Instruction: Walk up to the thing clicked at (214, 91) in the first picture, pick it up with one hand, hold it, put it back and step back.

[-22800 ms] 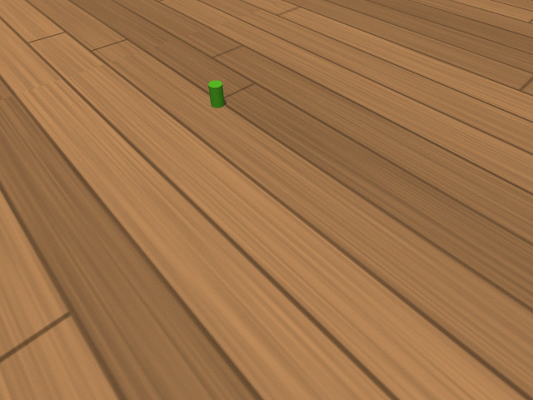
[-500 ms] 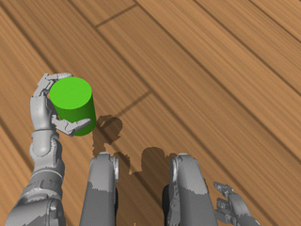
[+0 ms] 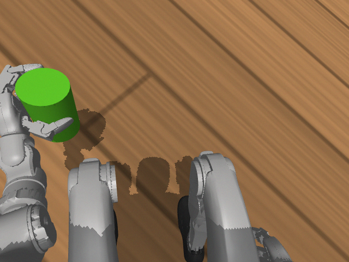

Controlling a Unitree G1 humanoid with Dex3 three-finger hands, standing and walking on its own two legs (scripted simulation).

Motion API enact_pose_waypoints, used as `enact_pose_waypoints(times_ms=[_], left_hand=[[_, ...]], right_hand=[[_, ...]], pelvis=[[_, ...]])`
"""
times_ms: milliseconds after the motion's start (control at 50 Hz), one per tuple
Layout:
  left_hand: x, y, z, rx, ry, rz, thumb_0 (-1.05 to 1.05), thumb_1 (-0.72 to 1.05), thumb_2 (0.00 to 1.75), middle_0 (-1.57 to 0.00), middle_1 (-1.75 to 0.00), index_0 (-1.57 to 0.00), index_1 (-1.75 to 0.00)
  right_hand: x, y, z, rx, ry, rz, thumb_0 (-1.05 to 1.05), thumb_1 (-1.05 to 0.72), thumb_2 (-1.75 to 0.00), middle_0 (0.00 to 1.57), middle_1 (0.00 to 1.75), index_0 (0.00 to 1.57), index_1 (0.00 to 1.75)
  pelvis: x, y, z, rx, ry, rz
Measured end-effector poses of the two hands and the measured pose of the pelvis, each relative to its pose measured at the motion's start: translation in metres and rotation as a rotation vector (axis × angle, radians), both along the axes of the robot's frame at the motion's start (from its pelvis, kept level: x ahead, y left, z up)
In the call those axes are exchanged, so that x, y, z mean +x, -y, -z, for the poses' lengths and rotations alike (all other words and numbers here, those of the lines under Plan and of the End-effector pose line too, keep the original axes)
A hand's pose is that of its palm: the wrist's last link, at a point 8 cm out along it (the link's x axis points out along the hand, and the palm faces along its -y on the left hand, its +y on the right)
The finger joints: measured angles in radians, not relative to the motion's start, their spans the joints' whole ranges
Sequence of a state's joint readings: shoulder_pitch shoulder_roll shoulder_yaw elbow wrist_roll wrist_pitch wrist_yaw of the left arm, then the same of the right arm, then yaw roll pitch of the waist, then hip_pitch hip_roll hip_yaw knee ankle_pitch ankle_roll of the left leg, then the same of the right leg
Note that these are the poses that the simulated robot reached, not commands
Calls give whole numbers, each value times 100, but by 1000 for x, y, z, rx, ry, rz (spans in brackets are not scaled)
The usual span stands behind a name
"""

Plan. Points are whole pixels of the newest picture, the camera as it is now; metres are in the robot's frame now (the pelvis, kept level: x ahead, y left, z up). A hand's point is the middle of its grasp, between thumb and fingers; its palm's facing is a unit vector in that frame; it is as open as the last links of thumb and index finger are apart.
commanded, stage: crouch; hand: left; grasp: from the side
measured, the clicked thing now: (52, 108) +0.44 +0.24 -0.07
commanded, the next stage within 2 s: lower in 0.54 s
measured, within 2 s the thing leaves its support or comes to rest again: neither
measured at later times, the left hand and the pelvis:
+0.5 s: hand (51, 114) +0.45 +0.25 -0.11, palm faces +0.23 -0.97 +0.00, open 12.4 cm; pelvis +0.01 +0.01 -0.04, yaw -3 degrees
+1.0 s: hand (59, 122) +0.45 +0.25 -0.17, palm faces +0.25 -0.97 +0.01, open 12.4 cm; pelvis +0.00 +0.01 -0.05, yaw -6 degrees
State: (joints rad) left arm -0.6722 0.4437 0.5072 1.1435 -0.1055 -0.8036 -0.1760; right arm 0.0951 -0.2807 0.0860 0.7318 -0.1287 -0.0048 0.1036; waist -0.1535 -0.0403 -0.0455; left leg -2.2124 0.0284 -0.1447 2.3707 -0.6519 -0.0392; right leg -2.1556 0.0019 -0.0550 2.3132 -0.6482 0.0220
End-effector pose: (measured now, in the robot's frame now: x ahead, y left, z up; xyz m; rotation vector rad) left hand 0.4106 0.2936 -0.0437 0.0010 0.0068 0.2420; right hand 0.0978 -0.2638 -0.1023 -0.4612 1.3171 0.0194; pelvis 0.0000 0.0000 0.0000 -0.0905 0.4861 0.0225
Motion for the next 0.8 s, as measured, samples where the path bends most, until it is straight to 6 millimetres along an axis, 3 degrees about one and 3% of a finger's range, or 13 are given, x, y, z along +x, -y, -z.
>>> enact_pose_waypoints(times_ms=[420, 800], left_hand=[[2, -8, 58, -11, 1, 2, 4, -61, 103, -66, -98, -55, -92], [2, -8, 94, -10, -33, 4, 3, -61, 103, -66, -97, -55, -92]], right_hand=[[38, 0, 16, -64, 9, -131, 0, -93, -91, 20, 30, 20, 30], [24, -2, 17, -94, -43, -183, 0, -93, -91, 20, 30, 20, 30]], pelvis=[[7, -6, 32, -46, 52, 25], [5, -9, 45, -77, 105, 44]])
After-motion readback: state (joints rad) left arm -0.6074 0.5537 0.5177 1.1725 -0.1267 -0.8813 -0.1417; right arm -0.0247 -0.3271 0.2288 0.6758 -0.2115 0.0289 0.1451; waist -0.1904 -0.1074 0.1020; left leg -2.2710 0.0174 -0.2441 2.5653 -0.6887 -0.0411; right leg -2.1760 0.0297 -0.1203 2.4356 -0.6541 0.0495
